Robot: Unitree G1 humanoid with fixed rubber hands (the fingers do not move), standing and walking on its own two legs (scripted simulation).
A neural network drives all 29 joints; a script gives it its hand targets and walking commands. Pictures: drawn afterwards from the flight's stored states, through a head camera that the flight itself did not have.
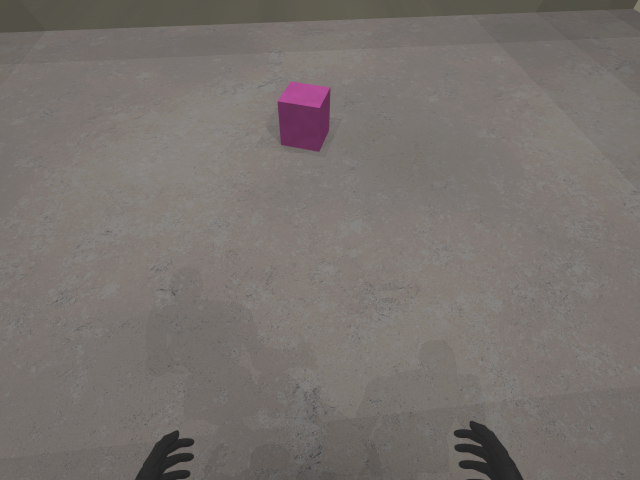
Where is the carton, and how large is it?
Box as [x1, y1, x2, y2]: [278, 82, 329, 151]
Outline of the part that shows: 290,82 278,100 281,144 318,151 328,131 329,87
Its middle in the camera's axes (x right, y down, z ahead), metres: -0.07 -0.64 +1.99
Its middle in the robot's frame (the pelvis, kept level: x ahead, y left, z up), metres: +1.83 +0.02 -0.63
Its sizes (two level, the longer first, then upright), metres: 0.210 0.200 0.250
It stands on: the floor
